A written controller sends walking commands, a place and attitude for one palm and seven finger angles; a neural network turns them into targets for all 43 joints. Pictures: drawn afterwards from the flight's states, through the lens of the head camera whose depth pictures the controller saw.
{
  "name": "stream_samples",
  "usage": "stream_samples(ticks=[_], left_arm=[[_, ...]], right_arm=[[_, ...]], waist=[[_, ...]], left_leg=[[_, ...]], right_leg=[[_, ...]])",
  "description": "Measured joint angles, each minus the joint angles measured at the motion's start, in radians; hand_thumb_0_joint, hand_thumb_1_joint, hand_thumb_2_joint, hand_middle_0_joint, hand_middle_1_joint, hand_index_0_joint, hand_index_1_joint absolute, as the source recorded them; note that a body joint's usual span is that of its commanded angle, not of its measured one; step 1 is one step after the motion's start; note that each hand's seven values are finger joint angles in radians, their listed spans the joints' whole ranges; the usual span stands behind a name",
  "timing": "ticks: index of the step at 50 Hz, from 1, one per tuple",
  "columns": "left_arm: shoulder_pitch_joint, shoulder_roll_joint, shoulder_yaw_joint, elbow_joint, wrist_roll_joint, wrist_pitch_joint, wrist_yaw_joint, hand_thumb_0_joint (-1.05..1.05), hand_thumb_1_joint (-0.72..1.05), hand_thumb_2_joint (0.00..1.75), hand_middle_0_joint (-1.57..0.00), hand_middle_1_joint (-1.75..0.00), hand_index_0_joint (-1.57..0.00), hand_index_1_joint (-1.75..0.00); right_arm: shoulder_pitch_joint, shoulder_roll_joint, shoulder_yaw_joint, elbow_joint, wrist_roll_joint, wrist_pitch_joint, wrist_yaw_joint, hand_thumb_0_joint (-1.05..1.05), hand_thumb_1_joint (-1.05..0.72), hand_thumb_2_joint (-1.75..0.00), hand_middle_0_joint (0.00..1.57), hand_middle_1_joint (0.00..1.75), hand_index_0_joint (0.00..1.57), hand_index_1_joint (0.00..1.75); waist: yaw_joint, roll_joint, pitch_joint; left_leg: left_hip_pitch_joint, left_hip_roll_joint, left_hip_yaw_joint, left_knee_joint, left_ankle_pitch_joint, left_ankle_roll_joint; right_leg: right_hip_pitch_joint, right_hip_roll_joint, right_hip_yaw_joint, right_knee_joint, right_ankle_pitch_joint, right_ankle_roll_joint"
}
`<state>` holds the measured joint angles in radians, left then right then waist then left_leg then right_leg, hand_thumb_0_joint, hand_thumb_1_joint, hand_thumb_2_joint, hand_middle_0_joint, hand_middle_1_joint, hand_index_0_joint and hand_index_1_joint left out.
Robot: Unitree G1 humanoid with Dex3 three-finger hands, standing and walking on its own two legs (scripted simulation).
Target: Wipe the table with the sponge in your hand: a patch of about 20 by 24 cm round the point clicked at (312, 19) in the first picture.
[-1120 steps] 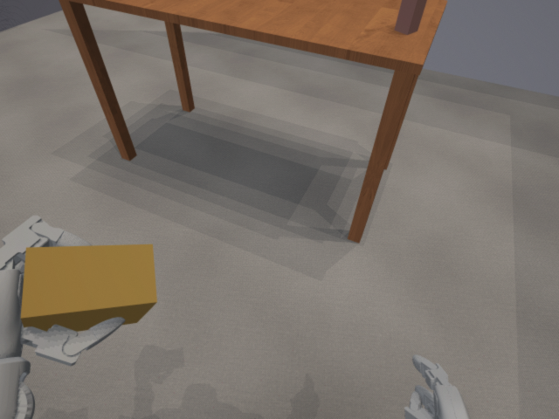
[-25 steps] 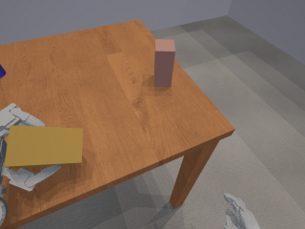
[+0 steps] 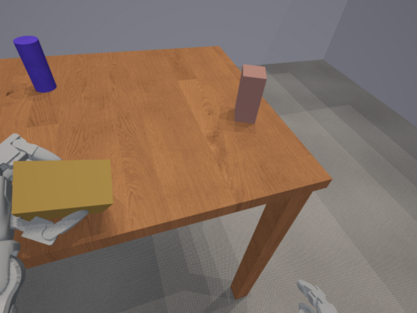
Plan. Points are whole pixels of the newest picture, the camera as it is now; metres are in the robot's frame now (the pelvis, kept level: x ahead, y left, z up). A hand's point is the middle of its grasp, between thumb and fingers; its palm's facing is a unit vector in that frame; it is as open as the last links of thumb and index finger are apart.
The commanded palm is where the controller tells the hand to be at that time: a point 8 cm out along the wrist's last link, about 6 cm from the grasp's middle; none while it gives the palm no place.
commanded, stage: come to a stop and stand still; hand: left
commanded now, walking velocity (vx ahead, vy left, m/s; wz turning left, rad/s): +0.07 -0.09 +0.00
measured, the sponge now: (79, 190) +0.24 +0.23 +0.16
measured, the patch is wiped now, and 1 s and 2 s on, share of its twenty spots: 0.00 0.00 0.00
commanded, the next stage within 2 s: look again from close up in 0.70 s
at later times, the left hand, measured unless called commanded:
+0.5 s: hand (87, 174) +0.25 +0.22 +0.18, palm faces +0.29 -0.85 -0.44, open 10.3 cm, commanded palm +0.20 +0.26 +0.19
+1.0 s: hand (72, 172) +0.25 +0.24 +0.18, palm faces +0.31 -0.90 -0.31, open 10.3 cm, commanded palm +0.19 +0.28 +0.19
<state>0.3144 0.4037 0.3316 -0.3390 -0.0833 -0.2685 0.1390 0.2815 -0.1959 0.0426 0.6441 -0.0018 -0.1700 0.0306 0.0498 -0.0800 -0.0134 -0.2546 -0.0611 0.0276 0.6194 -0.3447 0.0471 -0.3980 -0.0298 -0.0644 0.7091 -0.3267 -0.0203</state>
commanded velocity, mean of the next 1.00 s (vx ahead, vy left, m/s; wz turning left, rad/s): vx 0.00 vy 0.00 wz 0.00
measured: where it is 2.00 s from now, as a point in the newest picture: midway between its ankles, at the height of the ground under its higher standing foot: outside the picture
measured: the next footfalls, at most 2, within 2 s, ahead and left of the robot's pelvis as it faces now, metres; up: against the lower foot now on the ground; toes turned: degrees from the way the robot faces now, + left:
none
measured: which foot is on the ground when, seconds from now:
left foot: down 0.00-1.00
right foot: down 0.00-1.00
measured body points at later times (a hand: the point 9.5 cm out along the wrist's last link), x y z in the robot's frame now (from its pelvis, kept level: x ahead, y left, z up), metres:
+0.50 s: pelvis +0.02 -0.01 +0.01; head +0.03 -0.02 +0.46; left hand +0.23 +0.27 +0.20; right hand +0.15 -0.26 -0.08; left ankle -0.01 +0.09 -0.72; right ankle +0.04 -0.10 -0.72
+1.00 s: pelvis +0.02 +0.02 +0.02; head +0.03 +0.03 +0.47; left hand +0.23 +0.29 +0.20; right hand +0.20 -0.21 -0.04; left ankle -0.01 +0.09 -0.72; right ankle +0.04 -0.10 -0.72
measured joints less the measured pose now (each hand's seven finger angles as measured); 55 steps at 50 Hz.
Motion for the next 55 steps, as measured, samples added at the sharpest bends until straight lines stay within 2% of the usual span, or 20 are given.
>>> stream_samples(ticks=[4, 9, 11, 13, 16, 18, 20, 22, 24, 28, 32, 36, 42, 55], left_arm=[[-0.029, 0.012, 0.017, 0.020, 0.019, 0.022, -0.010, -0.02, -0.51, 1.03, -0.69, -1.36, -0.72, -1.36], [-0.011, 0.006, 0.018, -0.022, 0.006, 0.035, -0.023, -0.02, -0.51, 1.03, -0.69, -1.36, -0.72, -1.36], [-0.085, 0.056, 0.054, -0.050, 0.065, 0.027, -0.061, -0.02, -0.52, 1.03, -0.69, -1.35, -0.72, -1.36], [-0.154, 0.113, 0.120, -0.054, 0.064, 0.001, -0.066, -0.02, -0.52, 1.03, -0.69, -1.35, -0.72, -1.36], [-0.130, 0.111, 0.175, -0.052, 0.033, -0.016, -0.056, -0.02, -0.52, 1.03, -0.69, -1.35, -0.72, -1.36], [-0.047, 0.071, 0.159, -0.062, 0.020, -0.006, -0.059, -0.02, -0.52, 1.03, -0.69, -1.35, -0.72, -1.36], [0.043, 0.035, 0.115, -0.068, 0.020, 0.008, -0.070, -0.02, -0.52, 1.03, -0.69, -1.35, -0.72, -1.36], [0.116, 0.014, 0.071, -0.058, 0.022, 0.024, -0.077, -0.02, -0.52, 1.03, -0.69, -1.35, -0.72, -1.36], [0.141, -0.007, 0.062, -0.051, 0.009, 0.032, -0.063, -0.02, -0.51, 1.03, -0.69, -1.35, -0.72, -1.36], [0.110, -0.029, 0.066, -0.072, 0.010, 0.040, -0.059, -0.02, -0.52, 1.03, -0.69, -1.35, -0.72, -1.35], [0.071, -0.058, 0.044, -0.071, 0.027, 0.045, -0.049, -0.02, -0.52, 1.03, -0.69, -1.35, -0.72, -1.35], [0.064, -0.068, 0.022, -0.071, 0.037, 0.058, -0.043, -0.02, -0.52, 1.03, -0.69, -1.35, -0.72, -1.35], [0.075, -0.057, 0.008, -0.084, 0.027, 0.067, -0.042, -0.02, -0.51, 1.03, -0.69, -1.35, -0.72, -1.35], [0.075, -0.053, -0.006, -0.122, 0.015, 0.079, -0.047, -0.02, -0.51, 1.03, -0.69, -1.35, -0.72, -1.35]], right_arm=[[-0.006, 0.031, 0.007, 0.005, -0.001, 0.008, 0.010, 0.01, -0.90, -0.90, 0.20, 0.30, 0.21, 0.30], [-0.031, 0.028, 0.005, 0.010, 0.008, 0.010, 0.022, 0.01, -0.90, -0.90, 0.21, 0.30, 0.21, 0.30], [-0.029, 0.023, -0.011, -0.005, -0.003, -0.012, 0.010, 0.01, -0.90, -0.90, 0.21, 0.30, 0.21, 0.30], [-0.056, 0.018, -0.017, -0.010, -0.005, -0.003, 0.010, 0.01, -0.90, -0.90, 0.20, 0.30, 0.21, 0.30], [-0.075, -0.005, -0.034, -0.032, 0.004, 0.016, 0.017, 0.01, -0.90, -0.90, 0.20, 0.30, 0.21, 0.30], [-0.074, -0.022, -0.049, -0.048, 0.015, 0.030, 0.017, 0.01, -0.90, -0.90, 0.20, 0.30, 0.21, 0.30], [-0.069, -0.033, -0.061, -0.055, 0.024, 0.044, 0.008, 0.01, -0.90, -0.90, 0.20, 0.30, 0.21, 0.30], [-0.066, -0.034, -0.066, -0.050, 0.029, 0.060, -0.009, 0.01, -0.90, -0.90, 0.20, 0.30, 0.21, 0.30], [-0.056, -0.030, -0.066, -0.046, 0.029, 0.071, -0.026, 0.01, -0.90, -0.90, 0.20, 0.30, 0.20, 0.30], [-0.043, -0.031, -0.052, -0.037, 0.019, 0.069, -0.047, 0.01, -0.90, -0.90, 0.20, 0.30, 0.20, 0.30], [-0.064, -0.046, -0.048, -0.036, 0.011, 0.051, -0.046, 0.01, -0.90, -0.90, 0.20, 0.30, 0.20, 0.30], [-0.102, -0.045, -0.046, -0.049, 0.008, 0.045, -0.044, 0.01, -0.90, -0.90, 0.20, 0.30, 0.20, 0.30], [-0.136, -0.013, -0.026, -0.079, 0.006, 0.056, -0.042, 0.01, -0.90, -0.90, 0.20, 0.30, 0.20, 0.30], [-0.094, 0.006, -0.007, -0.089, 0.007, 0.083, -0.047, 0.01, -0.90, -0.90, 0.20, 0.30, 0.21, 0.30]], waist=[[-0.012, -0.003, -0.011], [-0.052, 0.028, 0.020], [-0.021, 0.032, 0.060], [-0.012, 0.031, 0.105], [-0.027, 0.066, 0.111], [-0.045, 0.098, 0.096], [-0.060, 0.118, 0.081], [-0.068, 0.120, 0.069], [-0.067, 0.109, 0.059], [-0.038, 0.077, 0.058], [-0.017, 0.082, 0.067], [-0.019, 0.094, 0.068], [-0.028, 0.084, 0.062], [-0.024, 0.055, 0.068]], left_leg=[[0.000, 0.004, 0.012, 0.004, -0.010, -0.005], [-0.002, 0.030, -0.014, -0.016, 0.003, -0.019], [-0.015, 0.048, -0.012, -0.004, 0.003, -0.025], [-0.012, 0.055, -0.003, -0.011, 0.010, -0.032], [0.001, 0.062, 0.023, -0.039, 0.020, -0.030], [0.020, 0.062, 0.041, -0.063, 0.024, -0.024], [0.043, 0.060, 0.053, -0.087, 0.026, -0.020], [0.066, 0.059, 0.059, -0.108, 0.028, -0.020], [0.079, 0.060, 0.056, -0.120, 0.029, -0.023], [0.091, 0.067, 0.043, -0.128, 0.029, -0.028], [0.097, 0.074, 0.038, -0.124, 0.025, -0.026], [0.105, 0.070, 0.038, -0.130, 0.026, -0.020], [0.113, 0.062, 0.042, -0.154, 0.040, -0.010], [0.112, 0.037, 0.051, -0.178, 0.062, 0.019]], right_leg=[[0.048, -0.003, 0.006, -0.043, 0.033, -0.003], [0.073, 0.023, -0.023, -0.107, 0.053, -0.019], [0.069, 0.040, -0.023, -0.121, 0.067, -0.025], [0.068, 0.048, -0.014, -0.129, 0.081, -0.034], [0.070, 0.058, 0.011, -0.154, 0.101, -0.031], [0.079, 0.060, 0.029, -0.169, 0.106, -0.024], [0.093, 0.060, 0.042, -0.182, 0.106, -0.018], [0.109, 0.061, 0.049, -0.191, 0.103, -0.017], [0.122, 0.063, 0.046, -0.199, 0.100, -0.020], [0.144, 0.069, 0.034, -0.221, 0.103, -0.025], [0.164, 0.075, 0.028, -0.245, 0.113, -0.022], [0.177, 0.072, 0.029, -0.262, 0.122, -0.015], [0.188, 0.065, 0.034, -0.290, 0.139, -0.004], [0.195, 0.042, 0.044, -0.331, 0.173, 0.025]])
